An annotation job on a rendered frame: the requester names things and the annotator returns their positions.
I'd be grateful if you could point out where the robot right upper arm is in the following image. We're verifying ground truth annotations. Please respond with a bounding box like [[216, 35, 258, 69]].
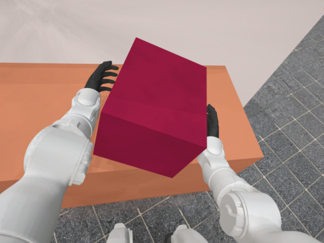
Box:
[[219, 191, 322, 243]]

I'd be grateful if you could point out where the carton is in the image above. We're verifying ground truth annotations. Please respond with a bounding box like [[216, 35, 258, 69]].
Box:
[[93, 37, 207, 178]]

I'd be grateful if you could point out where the robot left thigh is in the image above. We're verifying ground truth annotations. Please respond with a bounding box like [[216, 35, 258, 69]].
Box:
[[106, 227, 133, 243]]

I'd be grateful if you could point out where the right robot shin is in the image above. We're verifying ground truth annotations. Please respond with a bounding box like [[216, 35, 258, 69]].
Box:
[[175, 224, 187, 233]]

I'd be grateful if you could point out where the pedestal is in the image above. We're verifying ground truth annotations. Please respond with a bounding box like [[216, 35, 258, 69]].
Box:
[[0, 63, 264, 209]]

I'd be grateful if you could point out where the right robot hand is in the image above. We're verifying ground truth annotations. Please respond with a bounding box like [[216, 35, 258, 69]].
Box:
[[207, 104, 219, 138]]

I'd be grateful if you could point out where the robot left forearm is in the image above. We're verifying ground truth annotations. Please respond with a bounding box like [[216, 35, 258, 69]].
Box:
[[23, 88, 101, 172]]

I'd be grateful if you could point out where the robot left upper arm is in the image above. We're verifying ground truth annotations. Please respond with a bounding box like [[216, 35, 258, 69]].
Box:
[[0, 126, 94, 243]]

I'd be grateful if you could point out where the robot right forearm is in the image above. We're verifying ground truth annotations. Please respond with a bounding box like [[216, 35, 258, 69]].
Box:
[[197, 136, 281, 218]]

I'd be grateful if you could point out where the left robot hand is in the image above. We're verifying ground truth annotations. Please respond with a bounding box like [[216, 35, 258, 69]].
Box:
[[84, 61, 119, 93]]

